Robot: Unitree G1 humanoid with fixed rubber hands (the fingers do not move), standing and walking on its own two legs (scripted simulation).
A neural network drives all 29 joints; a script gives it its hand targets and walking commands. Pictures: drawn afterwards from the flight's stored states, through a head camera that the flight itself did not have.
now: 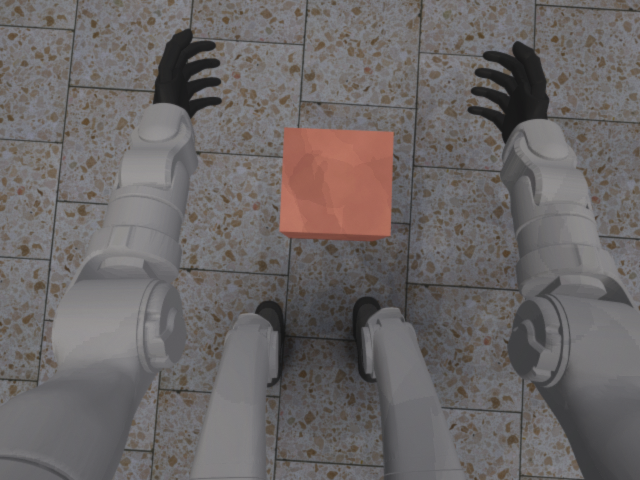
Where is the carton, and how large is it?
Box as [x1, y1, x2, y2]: [279, 127, 393, 241]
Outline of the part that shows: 284,127 279,231 288,237 371,241 390,235 393,132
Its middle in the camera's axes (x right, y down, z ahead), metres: +0.03 -0.10 +0.86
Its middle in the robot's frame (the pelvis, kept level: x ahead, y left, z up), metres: +0.48 -0.04 -0.51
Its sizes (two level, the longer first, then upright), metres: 0.210 0.200 0.250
